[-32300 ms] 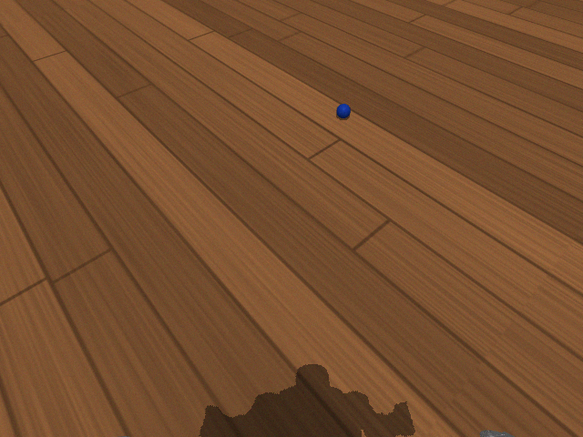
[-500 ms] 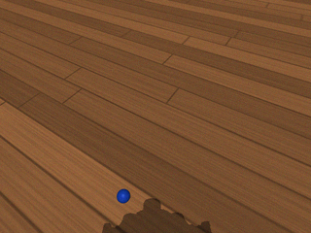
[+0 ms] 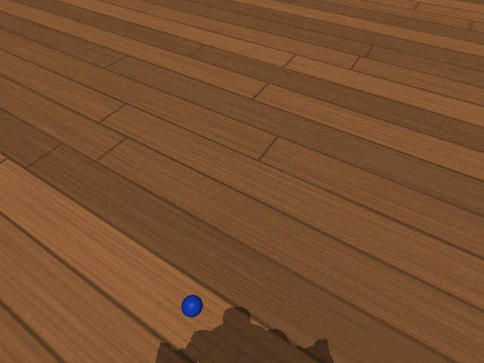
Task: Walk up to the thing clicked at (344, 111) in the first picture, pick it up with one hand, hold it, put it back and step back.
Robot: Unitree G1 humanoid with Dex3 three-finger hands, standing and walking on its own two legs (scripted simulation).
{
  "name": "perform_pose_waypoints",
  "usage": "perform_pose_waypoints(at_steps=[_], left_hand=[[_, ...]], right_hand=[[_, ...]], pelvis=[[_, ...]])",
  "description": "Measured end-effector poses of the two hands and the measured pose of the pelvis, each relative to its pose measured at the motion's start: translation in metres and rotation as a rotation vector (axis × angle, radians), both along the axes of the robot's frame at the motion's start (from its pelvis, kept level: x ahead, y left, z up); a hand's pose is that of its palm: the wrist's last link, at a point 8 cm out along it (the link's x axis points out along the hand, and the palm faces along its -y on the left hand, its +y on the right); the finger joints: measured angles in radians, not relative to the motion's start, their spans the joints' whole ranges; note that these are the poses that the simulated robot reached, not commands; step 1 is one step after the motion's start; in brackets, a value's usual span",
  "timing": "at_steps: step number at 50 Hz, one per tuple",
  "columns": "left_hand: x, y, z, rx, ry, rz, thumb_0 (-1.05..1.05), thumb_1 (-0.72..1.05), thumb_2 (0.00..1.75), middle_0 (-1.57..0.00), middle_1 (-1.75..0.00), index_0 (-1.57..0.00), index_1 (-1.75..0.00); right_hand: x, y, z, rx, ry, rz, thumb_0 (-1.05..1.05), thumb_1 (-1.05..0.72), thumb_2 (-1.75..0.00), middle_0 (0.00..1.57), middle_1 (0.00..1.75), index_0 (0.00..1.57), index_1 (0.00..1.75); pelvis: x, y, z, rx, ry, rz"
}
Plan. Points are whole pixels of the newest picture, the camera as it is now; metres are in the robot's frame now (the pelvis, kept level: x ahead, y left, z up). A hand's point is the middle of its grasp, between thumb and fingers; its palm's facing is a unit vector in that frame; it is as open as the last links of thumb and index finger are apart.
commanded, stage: stand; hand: left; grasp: from above
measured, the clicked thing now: (191, 305) +0.41 +0.23 -0.74
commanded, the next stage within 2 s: step back in 0.42 s
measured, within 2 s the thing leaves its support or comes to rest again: neither
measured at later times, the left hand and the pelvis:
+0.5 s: hand out of the picture +0.07 +0.25 -0.16, palm faces +0.00 -0.94 -0.35, open 7.4 cm; pelvis +0.00 +0.00 +0.00, yaw +0 degrees
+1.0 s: hand out of the picture +0.04 +0.28 -0.18, palm faces +0.02 -0.92 -0.39, open 7.4 cm; pelvis -0.10 +0.01 -0.03, yaw +2 degrees
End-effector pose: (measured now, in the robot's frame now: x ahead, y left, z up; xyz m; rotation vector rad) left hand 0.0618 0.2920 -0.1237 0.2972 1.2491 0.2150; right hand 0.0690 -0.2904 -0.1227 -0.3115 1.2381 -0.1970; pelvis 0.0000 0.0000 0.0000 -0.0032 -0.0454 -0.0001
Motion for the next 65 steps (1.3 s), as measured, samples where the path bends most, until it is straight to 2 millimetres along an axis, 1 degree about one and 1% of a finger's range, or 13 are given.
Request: perform_pose_waypoints(at_steps=[22,27,31,35,37,40,44,46,49,54,56,60,65], left_hand=[[0.003,0.001,0.000,-0.001,0.006,-0.004,0.00,0.91,0.90,-0.21,-0.30,-0.20,-0.30],[0.005,0.010,-0.003,0.030,-0.005,-0.001,0.00,0.90,0.90,-0.21,-0.30,-0.20,-0.30],[0.003,0.014,-0.004,0.066,-0.014,-0.025,0.00,0.91,0.90,-0.21,-0.30,-0.20,-0.30],[-0.007,0.010,-0.004,0.092,-0.027,-0.042,0.00,0.91,0.90,-0.20,-0.30,-0.20,-0.30],[-0.015,0.008,-0.003,0.095,-0.029,-0.052,0.00,0.91,0.90,-0.21,-0.30,-0.20,-0.30],[-0.026,0.007,0.000,0.096,-0.028,-0.056,0.00,0.90,0.90,-0.21,-0.30,-0.20,-0.30],[-0.028,0.012,0.001,0.093,-0.068,-0.055,0.01,0.90,0.90,-0.21,-0.30,-0.21,-0.30],[-0.028,0.018,-0.002,0.085,-0.107,-0.049,0.01,0.90,0.90,-0.21,-0.30,-0.21,-0.30],[-0.031,0.030,-0.014,0.063,-0.150,-0.042,0.00,0.90,0.90,-0.21,-0.30,-0.21,-0.30],[-0.053,0.037,-0.015,0.046,-0.107,-0.027,0.00,0.90,0.90,-0.21,-0.30,-0.20,-0.30],[-0.064,0.038,-0.014,0.040,-0.097,-0.027,0.00,0.91,0.90,-0.21,-0.30,-0.20,-0.30],[-0.088,0.037,-0.013,0.040,-0.070,-0.050,0.00,0.91,0.90,-0.21,-0.30,-0.20,-0.30],[-0.114,0.032,-0.014,0.054,-0.048,-0.082,0.01,0.91,0.90,-0.21,-0.30,-0.20,-0.30]], right_hand=[[0.002,-0.002,0.000,0.003,0.013,-0.003,0.01,-0.91,-0.90,0.20,0.30,0.20,0.30],[0.003,-0.010,-0.003,-0.003,0.006,-0.014,0.01,-0.91,-0.90,0.20,0.30,0.20,0.30],[0.001,-0.022,-0.008,-0.013,-0.011,-0.012,0.01,-0.91,-0.90,0.20,0.30,0.20,0.30],[-0.001,-0.037,-0.017,-0.020,-0.037,-0.012,0.01,-0.91,-0.90,0.20,0.30,0.20,0.30],[-0.004,-0.041,-0.019,-0.029,-0.039,-0.007,0.01,-0.91,-0.90,0.20,0.30,0.20,0.30],[-0.014,-0.039,-0.018,-0.029,-0.038,-0.007,0.01,-0.91,-0.90,0.20,0.30,0.20,0.30],[-0.041,-0.031,-0.016,-0.040,0.002,0.016,0.00,-0.91,-0.90,0.20,0.30,0.20,0.30],[-0.056,-0.026,-0.016,-0.055,0.036,0.035,0.00,-0.91,-0.90,0.20,0.30,0.20,0.30],[-0.079,-0.015,-0.017,-0.083,0.066,0.052,0.00,-0.91,-0.90,0.20,0.30,0.20,0.30],[-0.111,0.002,0.000,-0.077,0.074,0.044,0.01,-0.91,-0.90,0.20,0.30,0.20,0.30],[-0.118,0.004,0.005,-0.084,0.064,0.036,0.01,-0.91,-0.90,0.20,0.30,0.20,0.30],[-0.122,0.004,0.007,-0.091,0.002,0.021,0.01,-0.90,-0.90,0.20,0.30,0.20,0.30],[-0.130,-0.002,0.000,-0.076,-0.075,0.016,0.01,-0.90,-0.90,0.20,0.30,0.20,0.30]], pelvis=[[0.004,-0.001,0.000,0.001,0.011,0.000],[-0.010,-0.003,-0.007,0.004,0.023,-0.002],[-0.025,-0.009,-0.014,0.014,0.026,-0.008],[-0.040,-0.017,-0.024,0.005,0.020,-0.003],[-0.047,-0.017,-0.025,0.015,0.018,-0.007],[-0.057,-0.012,-0.022,0.024,0.024,-0.006],[-0.070,-0.004,-0.021,0.018,0.038,0.016],[-0.077,0.001,-0.024,0.011,0.041,0.034],[-0.091,0.011,-0.032,0.014,0.032,0.049],[-0.110,0.017,-0.020,-0.012,0.027,0.036],[-0.117,0.019,-0.016,-0.018,0.034,0.026],[-0.132,0.020,-0.015,-0.021,0.032,-0.004],[-0.157,0.015,-0.022,-0.009,0.023,-0.041]])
